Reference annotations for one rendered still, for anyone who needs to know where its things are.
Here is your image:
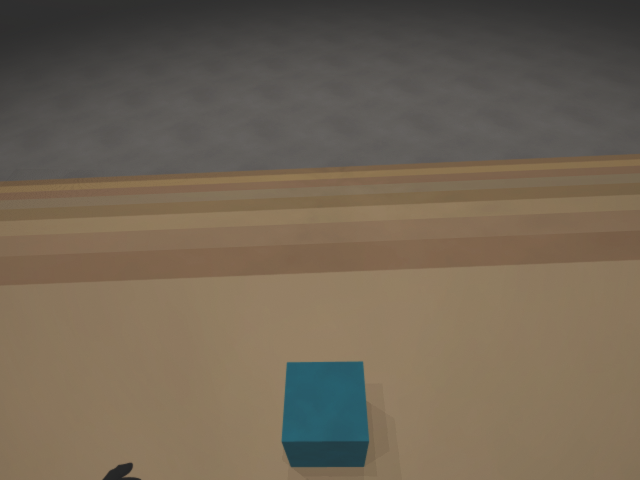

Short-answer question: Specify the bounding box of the carton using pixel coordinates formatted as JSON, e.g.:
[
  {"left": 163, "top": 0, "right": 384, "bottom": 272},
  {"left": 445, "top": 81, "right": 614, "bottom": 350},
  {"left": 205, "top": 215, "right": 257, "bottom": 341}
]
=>
[{"left": 282, "top": 362, "right": 369, "bottom": 467}]

